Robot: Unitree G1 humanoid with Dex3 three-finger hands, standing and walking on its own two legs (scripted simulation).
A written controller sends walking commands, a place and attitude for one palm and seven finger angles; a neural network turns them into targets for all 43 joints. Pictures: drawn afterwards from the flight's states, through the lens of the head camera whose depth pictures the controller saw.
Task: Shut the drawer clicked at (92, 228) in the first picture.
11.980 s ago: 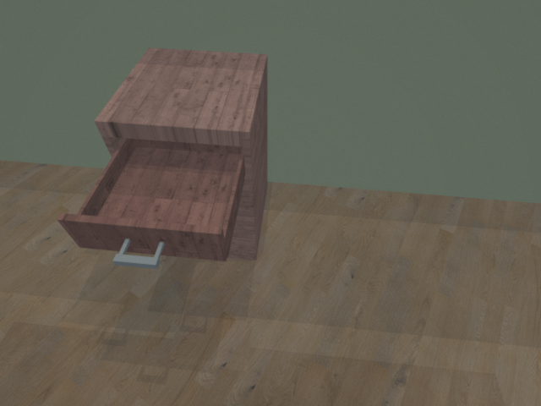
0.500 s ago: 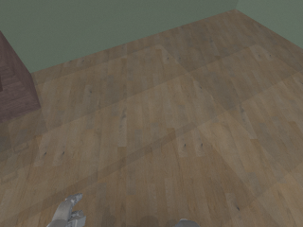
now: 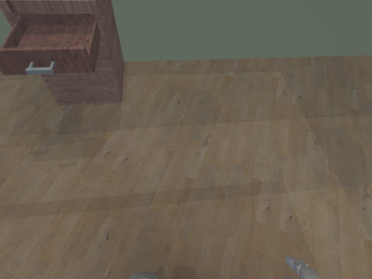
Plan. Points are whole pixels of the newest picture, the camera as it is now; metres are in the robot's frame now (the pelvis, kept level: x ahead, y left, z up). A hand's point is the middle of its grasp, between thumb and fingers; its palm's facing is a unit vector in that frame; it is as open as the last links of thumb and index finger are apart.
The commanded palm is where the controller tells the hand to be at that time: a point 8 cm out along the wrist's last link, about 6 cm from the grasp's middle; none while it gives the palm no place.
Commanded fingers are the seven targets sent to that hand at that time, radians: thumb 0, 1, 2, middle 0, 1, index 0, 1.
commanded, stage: turn to face it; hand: left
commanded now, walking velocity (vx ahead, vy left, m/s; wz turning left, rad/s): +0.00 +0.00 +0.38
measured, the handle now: (41, 67) +0.85 +0.69 -0.18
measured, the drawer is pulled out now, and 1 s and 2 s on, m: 0.30 0.30 0.30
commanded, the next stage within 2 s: take the last steps up to it in 0.46 s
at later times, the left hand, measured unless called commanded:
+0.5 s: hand out of the picture +0.11 +0.18 -0.14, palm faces +0.12 -0.96 -0.23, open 7.4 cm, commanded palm none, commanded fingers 0.00 0.90 0.90 -0.20 -0.30 -0.20 -0.30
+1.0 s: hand out of the picture -0.07 +0.12 -0.14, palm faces +0.44 -0.87 -0.22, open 7.4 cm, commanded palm none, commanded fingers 0.00 0.90 0.90 -0.20 -0.30 -0.20 -0.30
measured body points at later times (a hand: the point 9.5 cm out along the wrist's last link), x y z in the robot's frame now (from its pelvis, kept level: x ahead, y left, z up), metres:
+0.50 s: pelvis +0.02 -0.03 +0.01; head +0.06 -0.03 +0.46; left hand +0.11 +0.23 -0.12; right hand +0.07 -0.26 -0.15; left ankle +0.00 +0.10 -0.72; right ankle +0.02 -0.14 -0.72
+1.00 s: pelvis +0.07 -0.01 +0.02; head +0.10 -0.01 +0.47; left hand -0.09 +0.17 -0.12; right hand +0.24 -0.22 -0.13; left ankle +0.06 +0.16 -0.67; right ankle +0.02 -0.14 -0.72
